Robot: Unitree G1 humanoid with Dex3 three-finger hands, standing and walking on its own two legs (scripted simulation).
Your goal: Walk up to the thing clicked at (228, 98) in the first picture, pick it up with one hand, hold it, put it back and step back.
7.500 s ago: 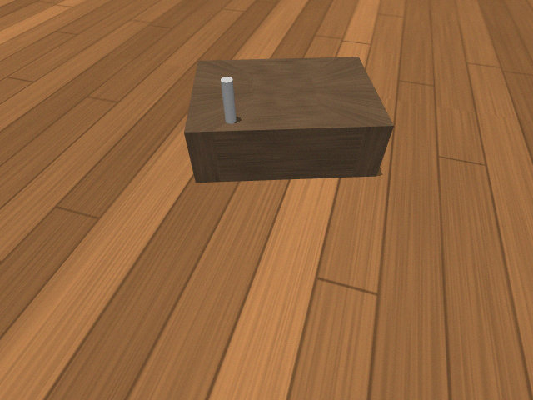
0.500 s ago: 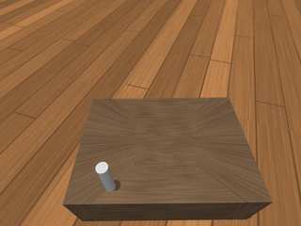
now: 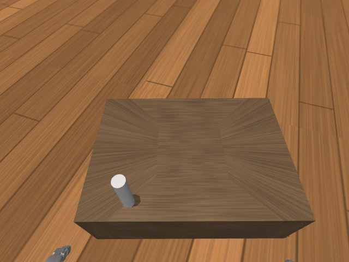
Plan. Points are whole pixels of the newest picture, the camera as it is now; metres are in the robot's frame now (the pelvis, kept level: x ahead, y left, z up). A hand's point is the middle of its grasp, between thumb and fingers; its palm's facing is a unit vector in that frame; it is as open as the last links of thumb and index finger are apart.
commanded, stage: go down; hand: left
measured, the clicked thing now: (124, 192) +0.41 +0.21 -0.34
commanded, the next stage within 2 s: none
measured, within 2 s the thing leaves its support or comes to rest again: neither
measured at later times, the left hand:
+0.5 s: hand (70, 256) +0.17 +0.27 -0.14, palm faces +0.04 -0.94 -0.33, open 16.8 cm
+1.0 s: hand out of the picture +0.16 +0.28 -0.14, palm faces +0.06 -0.94 -0.34, open 17.2 cm
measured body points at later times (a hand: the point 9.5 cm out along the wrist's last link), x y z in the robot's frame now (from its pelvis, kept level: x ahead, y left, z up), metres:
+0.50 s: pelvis +0.02 +0.03 -0.02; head +0.06 +0.04 +0.43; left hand +0.17 +0.32 -0.11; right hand +0.16 -0.23 -0.11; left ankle -0.02 +0.14 -0.74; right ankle +0.02 -0.12 -0.74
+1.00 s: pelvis +0.02 +0.03 -0.04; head +0.05 +0.04 +0.41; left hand +0.16 +0.33 -0.11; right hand +0.17 -0.22 -0.12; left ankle -0.02 +0.14 -0.74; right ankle +0.02 -0.12 -0.74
